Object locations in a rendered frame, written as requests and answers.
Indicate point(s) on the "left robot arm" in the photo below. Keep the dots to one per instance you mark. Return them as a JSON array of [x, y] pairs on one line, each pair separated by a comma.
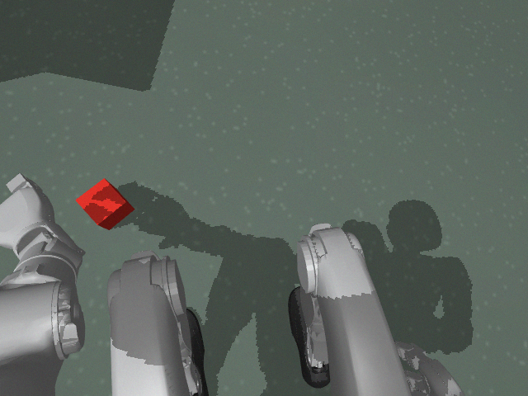
[[41, 320]]

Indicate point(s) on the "right robot foot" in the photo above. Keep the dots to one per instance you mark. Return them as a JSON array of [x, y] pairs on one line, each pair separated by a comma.
[[314, 376]]

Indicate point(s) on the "right robot hand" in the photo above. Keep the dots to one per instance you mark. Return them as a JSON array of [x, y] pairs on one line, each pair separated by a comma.
[[434, 379]]

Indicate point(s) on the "left robot hand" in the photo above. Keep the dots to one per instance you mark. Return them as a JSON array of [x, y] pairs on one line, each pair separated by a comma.
[[26, 206]]

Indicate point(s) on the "left robot foot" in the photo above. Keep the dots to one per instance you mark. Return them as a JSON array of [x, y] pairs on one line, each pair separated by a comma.
[[198, 352]]

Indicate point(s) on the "cube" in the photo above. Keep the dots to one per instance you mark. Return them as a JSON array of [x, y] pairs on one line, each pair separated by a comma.
[[105, 205]]

